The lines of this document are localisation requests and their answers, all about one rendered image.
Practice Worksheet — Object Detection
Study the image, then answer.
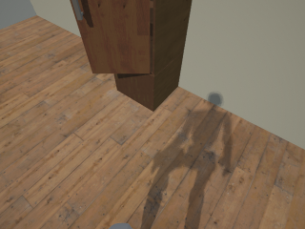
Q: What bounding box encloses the handle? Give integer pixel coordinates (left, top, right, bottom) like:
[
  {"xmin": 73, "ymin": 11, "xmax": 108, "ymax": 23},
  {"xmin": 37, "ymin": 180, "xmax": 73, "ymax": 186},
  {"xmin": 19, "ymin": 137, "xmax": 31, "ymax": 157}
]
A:
[{"xmin": 71, "ymin": 0, "xmax": 84, "ymax": 21}]

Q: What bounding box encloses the cupboard door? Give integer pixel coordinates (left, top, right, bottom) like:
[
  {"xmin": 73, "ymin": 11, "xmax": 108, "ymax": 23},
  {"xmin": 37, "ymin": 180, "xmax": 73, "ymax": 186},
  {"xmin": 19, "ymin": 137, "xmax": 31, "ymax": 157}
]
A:
[{"xmin": 70, "ymin": 0, "xmax": 151, "ymax": 74}]

